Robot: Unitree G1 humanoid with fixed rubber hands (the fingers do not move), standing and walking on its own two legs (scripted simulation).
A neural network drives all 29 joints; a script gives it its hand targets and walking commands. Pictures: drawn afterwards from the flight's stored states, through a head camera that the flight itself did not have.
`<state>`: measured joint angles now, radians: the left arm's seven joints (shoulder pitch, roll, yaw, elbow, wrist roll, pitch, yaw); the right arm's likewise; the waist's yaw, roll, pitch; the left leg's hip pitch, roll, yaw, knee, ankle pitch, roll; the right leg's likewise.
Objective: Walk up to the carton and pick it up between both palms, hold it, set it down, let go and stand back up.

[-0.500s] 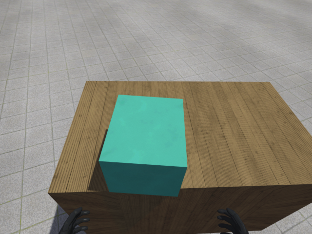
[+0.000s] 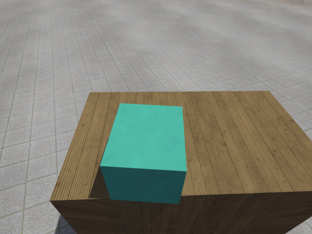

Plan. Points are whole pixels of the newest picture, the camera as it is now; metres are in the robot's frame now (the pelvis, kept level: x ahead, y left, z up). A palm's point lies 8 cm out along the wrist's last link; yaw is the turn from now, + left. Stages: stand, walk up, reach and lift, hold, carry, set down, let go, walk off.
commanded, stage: stand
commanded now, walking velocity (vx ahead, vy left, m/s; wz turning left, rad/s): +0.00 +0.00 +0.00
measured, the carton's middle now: (147, 151) +0.40 +0.03 -0.02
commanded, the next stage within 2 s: none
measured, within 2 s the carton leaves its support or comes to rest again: neither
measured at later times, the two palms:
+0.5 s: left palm out of the picture -0.05 +0.25 -0.13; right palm out of the picture -0.05 -0.24 -0.13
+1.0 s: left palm out of the picture -0.12 +0.25 -0.14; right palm out of the picture -0.11 -0.24 -0.14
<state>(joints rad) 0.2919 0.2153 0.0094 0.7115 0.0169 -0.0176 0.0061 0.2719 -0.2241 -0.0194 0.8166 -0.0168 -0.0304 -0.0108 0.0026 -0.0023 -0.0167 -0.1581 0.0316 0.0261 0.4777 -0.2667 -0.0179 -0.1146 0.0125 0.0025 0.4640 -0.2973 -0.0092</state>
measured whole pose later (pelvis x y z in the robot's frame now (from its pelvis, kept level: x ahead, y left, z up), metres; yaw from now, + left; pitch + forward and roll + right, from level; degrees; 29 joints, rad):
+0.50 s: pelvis -0.06 +0.01 +0.00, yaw +1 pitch -4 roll +0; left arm 0.40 0.22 -0.02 0.89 0.01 -0.01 0.02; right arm 0.38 -0.22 0.02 0.95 -0.01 -0.01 -0.01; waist 0.00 0.01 0.01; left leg -0.23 0.02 0.01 0.47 -0.17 -0.01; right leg -0.18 0.00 -0.01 0.47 -0.22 0.00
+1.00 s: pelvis -0.09 +0.01 +0.00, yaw +1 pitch -2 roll +0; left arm 0.41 0.20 0.03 0.97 0.01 0.01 0.02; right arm 0.39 -0.20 -0.02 0.98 -0.02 0.01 -0.02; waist 0.00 -0.01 0.00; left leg -0.35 -0.01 -0.01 0.54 -0.29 0.00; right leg -0.32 0.01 0.04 0.55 -0.27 0.00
